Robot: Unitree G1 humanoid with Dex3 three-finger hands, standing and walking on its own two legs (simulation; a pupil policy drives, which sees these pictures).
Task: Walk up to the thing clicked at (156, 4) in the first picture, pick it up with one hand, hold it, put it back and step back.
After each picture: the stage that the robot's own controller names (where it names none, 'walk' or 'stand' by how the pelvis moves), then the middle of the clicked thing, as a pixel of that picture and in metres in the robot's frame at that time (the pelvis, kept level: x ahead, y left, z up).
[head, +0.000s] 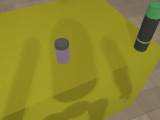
stand; (147, 28) +0.67 -0.30 +0.02
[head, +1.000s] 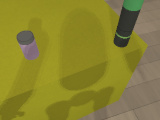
sink last; (127, 21) +0.61 -0.18 +0.05
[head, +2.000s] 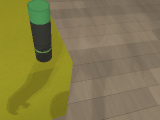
sink last; (41, 35) +0.52 +0.18 +0.05
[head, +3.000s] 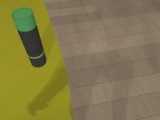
stand; (31, 41) +0.51 +0.23 +0.06
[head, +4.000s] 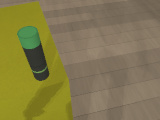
stand; (35, 56) +0.48 +0.21 +0.02
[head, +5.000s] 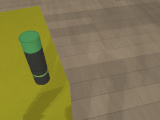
stand; (36, 60) +0.47 +0.21 +0.02
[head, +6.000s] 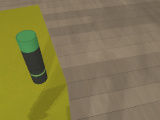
stand; (34, 60) +0.47 +0.22 +0.01
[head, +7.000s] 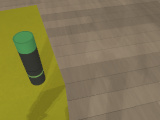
stand; (31, 61) +0.47 +0.23 +0.01
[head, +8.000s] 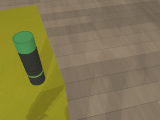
rise first; (31, 61) +0.46 +0.23 +0.01
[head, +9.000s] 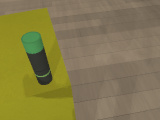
rise first; (39, 61) +0.47 +0.23 +0.02
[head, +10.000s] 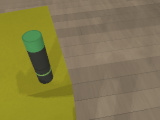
go down; (39, 59) +0.47 +0.22 +0.02
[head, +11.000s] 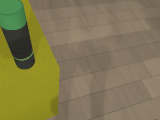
go down; (18, 39) +0.47 +0.20 +0.07
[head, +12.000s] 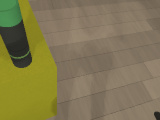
approach; (14, 37) +0.47 +0.21 +0.08
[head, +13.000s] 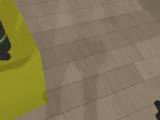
close; out of the picture +0.49 +0.23 +0.12
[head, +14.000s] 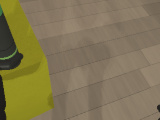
lift; out of the picture +0.46 +0.22 +0.10
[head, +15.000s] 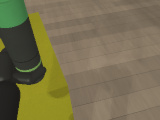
lift; (21, 44) +0.33 +0.16 +0.26
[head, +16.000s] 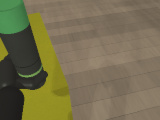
hold; (23, 50) +0.33 +0.17 +0.23
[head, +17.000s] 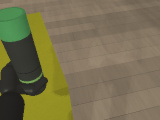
hold; (24, 57) +0.33 +0.17 +0.20
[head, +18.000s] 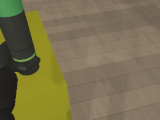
crouch; (18, 36) +0.39 +0.19 +0.22
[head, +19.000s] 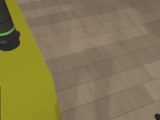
lower; out of the picture +0.49 +0.22 +0.21
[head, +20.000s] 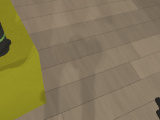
lower; out of the picture +0.50 +0.22 +0.11
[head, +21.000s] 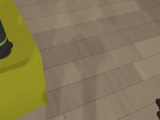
lower; out of the picture +0.49 +0.22 +0.11
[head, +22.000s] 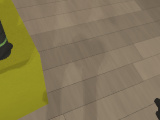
lower; out of the picture +0.49 +0.22 +0.11
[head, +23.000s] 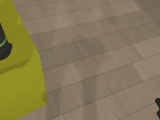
lower; out of the picture +0.49 +0.22 +0.11
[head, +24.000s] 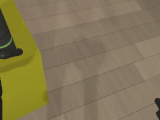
open; out of the picture +0.49 +0.21 +0.11
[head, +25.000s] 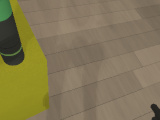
sink last; (4, 33) +0.47 +0.20 +0.09
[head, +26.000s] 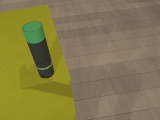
stand; (40, 52) +0.49 +0.22 +0.07
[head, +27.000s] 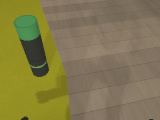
stand; (34, 49) +0.47 +0.20 +0.07
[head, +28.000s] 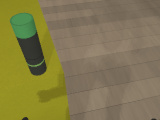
stand; (31, 48) +0.47 +0.21 +0.08
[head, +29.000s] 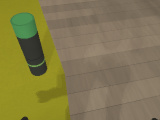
stand; (32, 48) +0.47 +0.21 +0.08
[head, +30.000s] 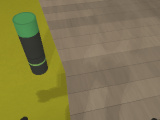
stand; (33, 47) +0.47 +0.21 +0.08
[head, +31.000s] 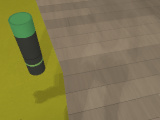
stand; (30, 47) +0.47 +0.21 +0.08
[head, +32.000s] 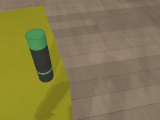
stand; (41, 58) +0.49 +0.20 +0.02
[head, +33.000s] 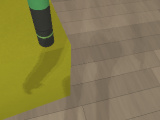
walk; (42, 20) +0.58 +0.16 +0.03
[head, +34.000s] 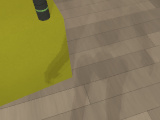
walk; out of the picture +0.81 +0.26 +0.04
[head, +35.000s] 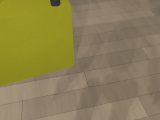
stand; out of the picture +1.10 +0.23 +0.04
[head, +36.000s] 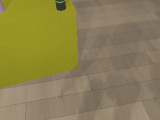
stand; out of the picture +1.09 +0.17 +0.01
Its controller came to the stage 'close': yes
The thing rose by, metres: 0.20
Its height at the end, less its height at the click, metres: +0.00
